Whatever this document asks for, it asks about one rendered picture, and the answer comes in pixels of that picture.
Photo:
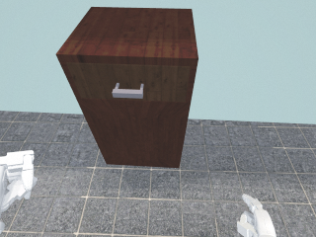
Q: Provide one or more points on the left robot hand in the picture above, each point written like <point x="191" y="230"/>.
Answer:
<point x="17" y="168"/>

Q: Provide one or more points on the cabinet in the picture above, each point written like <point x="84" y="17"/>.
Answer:
<point x="135" y="132"/>

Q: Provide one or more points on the handle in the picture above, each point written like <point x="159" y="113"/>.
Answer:
<point x="128" y="93"/>

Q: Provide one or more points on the drawer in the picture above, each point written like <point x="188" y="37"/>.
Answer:
<point x="163" y="83"/>

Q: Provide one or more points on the right robot hand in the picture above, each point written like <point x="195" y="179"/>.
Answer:
<point x="260" y="222"/>

